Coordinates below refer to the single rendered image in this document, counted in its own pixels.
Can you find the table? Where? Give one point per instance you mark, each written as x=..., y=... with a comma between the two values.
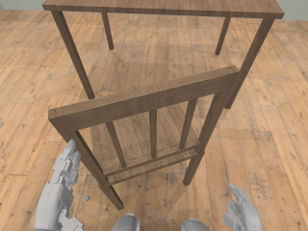
x=268, y=10

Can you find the left robot hand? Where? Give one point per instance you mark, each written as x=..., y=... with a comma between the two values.
x=50, y=213

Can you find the right robot thigh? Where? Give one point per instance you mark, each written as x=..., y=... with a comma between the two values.
x=193, y=225

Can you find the right robot hand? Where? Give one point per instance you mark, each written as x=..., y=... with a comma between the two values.
x=246, y=216

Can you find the left robot thigh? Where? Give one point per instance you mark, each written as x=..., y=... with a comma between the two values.
x=127, y=223

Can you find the chair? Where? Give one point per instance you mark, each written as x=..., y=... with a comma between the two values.
x=138, y=131

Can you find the robot thigh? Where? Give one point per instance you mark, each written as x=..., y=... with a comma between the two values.
x=127, y=223
x=193, y=225

